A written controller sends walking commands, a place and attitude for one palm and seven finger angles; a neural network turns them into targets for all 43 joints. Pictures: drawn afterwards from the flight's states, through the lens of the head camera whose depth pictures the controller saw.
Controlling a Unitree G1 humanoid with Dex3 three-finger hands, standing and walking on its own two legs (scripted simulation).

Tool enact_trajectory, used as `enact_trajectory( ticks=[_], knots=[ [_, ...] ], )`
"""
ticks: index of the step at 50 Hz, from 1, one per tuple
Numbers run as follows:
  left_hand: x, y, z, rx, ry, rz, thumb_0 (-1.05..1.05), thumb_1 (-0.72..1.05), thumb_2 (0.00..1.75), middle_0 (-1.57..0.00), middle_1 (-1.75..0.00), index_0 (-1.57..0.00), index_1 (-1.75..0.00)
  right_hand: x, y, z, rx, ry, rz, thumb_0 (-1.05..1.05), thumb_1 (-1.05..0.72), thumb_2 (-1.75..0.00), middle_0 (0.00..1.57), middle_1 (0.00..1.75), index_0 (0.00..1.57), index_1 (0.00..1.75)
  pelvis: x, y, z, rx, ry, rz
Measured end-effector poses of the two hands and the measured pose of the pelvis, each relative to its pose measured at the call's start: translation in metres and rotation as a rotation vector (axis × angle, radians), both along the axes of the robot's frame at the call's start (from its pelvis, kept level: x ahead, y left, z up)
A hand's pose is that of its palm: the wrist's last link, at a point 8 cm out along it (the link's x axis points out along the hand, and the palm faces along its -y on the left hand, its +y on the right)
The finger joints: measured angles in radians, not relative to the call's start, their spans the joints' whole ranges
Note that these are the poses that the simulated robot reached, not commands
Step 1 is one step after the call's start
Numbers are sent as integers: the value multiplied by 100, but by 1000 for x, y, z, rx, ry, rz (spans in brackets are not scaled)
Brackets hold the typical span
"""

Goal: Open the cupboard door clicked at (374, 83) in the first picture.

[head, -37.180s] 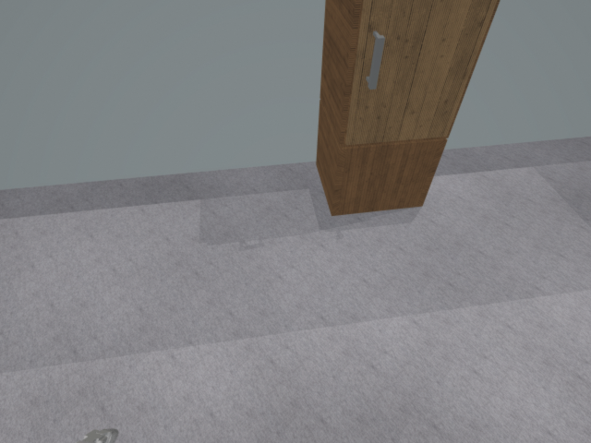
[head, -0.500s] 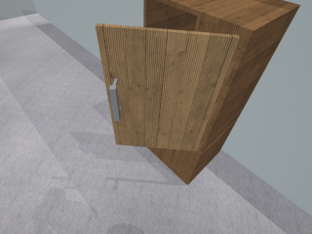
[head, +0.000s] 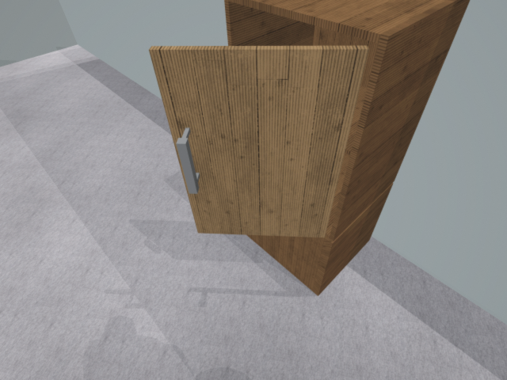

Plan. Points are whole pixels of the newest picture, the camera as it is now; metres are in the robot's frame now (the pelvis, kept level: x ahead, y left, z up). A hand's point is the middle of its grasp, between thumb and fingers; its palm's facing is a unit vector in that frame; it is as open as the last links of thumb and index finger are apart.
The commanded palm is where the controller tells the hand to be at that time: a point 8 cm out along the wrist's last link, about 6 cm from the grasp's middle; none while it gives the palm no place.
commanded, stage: come to a stop and stand still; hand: left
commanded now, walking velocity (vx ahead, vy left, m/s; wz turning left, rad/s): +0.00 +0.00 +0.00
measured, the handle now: (190, 161) +0.60 +0.19 -0.01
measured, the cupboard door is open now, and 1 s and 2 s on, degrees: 42 42 42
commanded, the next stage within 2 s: look again from close up in 0.96 s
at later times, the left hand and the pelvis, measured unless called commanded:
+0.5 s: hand out of the picture +0.03 +0.14 -0.16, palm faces -0.01 -0.98 -0.21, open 7.3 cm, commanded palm none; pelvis +0.02 -0.04 +0.01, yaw +0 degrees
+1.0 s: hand out of the picture +0.06 +0.14 -0.16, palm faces +0.01 -0.98 -0.21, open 7.4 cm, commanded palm none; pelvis +0.04 -0.04 +0.01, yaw +0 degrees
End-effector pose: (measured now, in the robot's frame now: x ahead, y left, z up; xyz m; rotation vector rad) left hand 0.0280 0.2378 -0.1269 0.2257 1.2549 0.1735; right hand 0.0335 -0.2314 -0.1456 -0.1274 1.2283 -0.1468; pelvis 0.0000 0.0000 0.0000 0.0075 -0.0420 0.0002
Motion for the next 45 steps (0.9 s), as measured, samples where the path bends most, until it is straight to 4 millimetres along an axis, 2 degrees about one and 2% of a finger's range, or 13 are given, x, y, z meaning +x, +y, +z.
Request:
enact_trajectory(
  ticks=[6,13,20,25,30,37,45],
  knots=[
    [-13,-11,5,0,24,-5,1,91,90,-20,-30,-20,-29,6,-9,1,19,-22,21,0,-92,-90,19,30,20,30,-3,-11,3,10,13,-3],
    [-22,-30,2,-28,74,4,1,91,90,-20,-30,-20,-29,-11,-20,0,17,58,19,0,-91,-90,19,30,20,30,0,-23,5,11,22,-2],
    [-14,-45,-2,-55,96,6,1,91,90,-20,-30,-20,-30,-31,-28,2,9,160,5,0,-91,-90,19,30,20,30,9,-31,7,9,26,3],
    [-4,-48,-4,-56,102,6,1,92,90,-20,-30,-20,-30,-35,-29,4,8,201,-5,0,-91,-90,19,30,20,30,16,-36,8,7,28,4],
    [9,-48,-5,-54,92,5,1,92,90,-20,-30,-20,-30,-27,-27,4,10,204,-9,0,-91,-90,19,30,20,30,23,-38,8,5,27,4],
    [24,-48,-5,-50,72,9,1,92,90,-20,-30,-20,-29,-4,-25,4,13,168,0,0,-91,-90,19,30,20,30,32,-40,8,4,26,5],
    [31,-47,-4,-49,67,17,1,92,90,-20,-30,-20,-29,19,-30,5,-2,137,16,0,-92,-90,19,30,20,30,40,-39,9,4,29,7]
  ],
)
